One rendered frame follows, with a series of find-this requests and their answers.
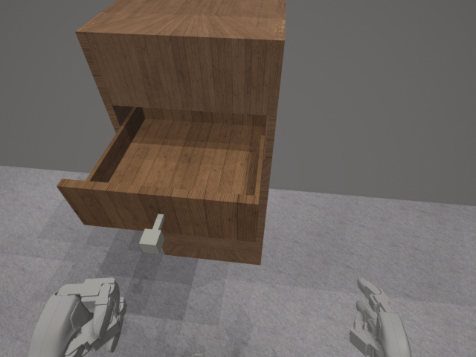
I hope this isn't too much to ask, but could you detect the handle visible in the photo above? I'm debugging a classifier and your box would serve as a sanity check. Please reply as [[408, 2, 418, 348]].
[[139, 214, 165, 254]]

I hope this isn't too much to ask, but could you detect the drawer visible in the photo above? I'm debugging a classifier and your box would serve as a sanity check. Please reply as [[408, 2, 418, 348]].
[[57, 107, 267, 242]]

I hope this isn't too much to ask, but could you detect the robot right hand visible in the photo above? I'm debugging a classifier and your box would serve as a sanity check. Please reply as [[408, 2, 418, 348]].
[[350, 277, 412, 357]]

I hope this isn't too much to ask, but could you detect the robot left hand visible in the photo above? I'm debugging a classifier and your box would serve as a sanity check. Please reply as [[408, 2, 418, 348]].
[[27, 277, 127, 357]]

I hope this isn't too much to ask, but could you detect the cabinet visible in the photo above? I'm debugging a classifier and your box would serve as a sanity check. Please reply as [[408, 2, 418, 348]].
[[75, 0, 286, 265]]

